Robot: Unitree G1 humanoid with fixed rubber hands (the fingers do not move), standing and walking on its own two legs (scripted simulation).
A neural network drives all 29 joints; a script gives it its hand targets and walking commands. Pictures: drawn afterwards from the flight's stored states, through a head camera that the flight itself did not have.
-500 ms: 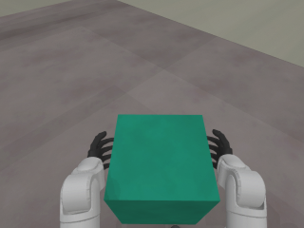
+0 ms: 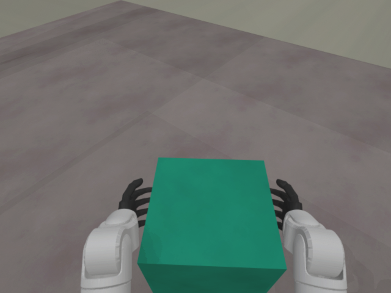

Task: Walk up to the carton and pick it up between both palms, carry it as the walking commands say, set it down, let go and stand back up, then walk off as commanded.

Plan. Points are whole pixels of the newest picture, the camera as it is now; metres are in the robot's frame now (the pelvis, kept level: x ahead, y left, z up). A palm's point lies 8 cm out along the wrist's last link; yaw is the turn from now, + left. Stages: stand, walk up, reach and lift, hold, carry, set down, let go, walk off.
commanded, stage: carry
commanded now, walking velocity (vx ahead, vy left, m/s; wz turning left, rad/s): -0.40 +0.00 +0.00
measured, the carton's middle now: (208, 234) +0.26 -0.01 -0.01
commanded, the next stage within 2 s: none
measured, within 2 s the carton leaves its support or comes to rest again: neither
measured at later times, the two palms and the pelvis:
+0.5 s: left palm out of the picture -0.01 +0.20 +0.07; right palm out of the picture +0.02 -0.10 +0.09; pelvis -0.26 +0.03 +0.00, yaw +3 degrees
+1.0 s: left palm out of the picture -0.23 +0.13 +0.09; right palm out of the picture -0.24 -0.17 +0.08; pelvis -0.51 +0.00 +0.00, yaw +0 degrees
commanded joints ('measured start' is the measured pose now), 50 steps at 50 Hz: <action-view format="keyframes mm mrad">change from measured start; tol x32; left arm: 1 -472 -927 -660 -129 -384 -24 -260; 50 -369 -880 -618 -77 -356 2 -257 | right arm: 1 -578 935 777 -120 481 -22 272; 50 -484 904 775 -76 466 18 246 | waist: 1 6 -113 -182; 13 28 -257 -331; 17 -15 291 -258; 35 5 176 -346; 38 25 -404 -242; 50 12 -247 -275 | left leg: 1 65 -54 -98 478 -23 -5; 16 596 128 -58 -605 130 61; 18 435 469 -290 -545 762 265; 36 401 205 -130 -554 299 47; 39 41 -16 11 164 -229 -15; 43 60 -57 -75 515 3 -18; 50 131 -24 21 38 -152 4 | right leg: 1 -75 -270 93 -153 399 -95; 15 68 -241 205 -133 394 -30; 18 -351 2 48 492 -296 80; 23 -378 46 99 858 -61 85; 36 134 -6 0 -283 -31 23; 39 -36 -451 347 -229 548 -190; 50 189 -281 261 -158 480 -138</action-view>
